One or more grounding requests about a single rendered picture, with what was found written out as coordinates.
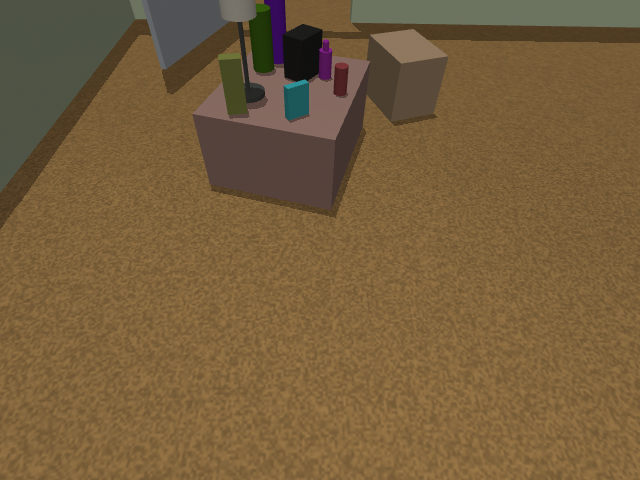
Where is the desk lamp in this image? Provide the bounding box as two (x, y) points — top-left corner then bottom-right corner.
(219, 0), (265, 103)

